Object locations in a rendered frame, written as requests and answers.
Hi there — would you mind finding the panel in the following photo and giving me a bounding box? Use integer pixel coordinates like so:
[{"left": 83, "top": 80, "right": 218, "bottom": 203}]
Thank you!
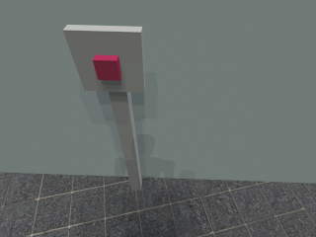
[{"left": 63, "top": 25, "right": 145, "bottom": 191}]

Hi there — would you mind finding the button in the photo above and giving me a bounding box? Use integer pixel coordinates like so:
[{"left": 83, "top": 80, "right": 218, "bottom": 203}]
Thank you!
[{"left": 93, "top": 54, "right": 121, "bottom": 81}]

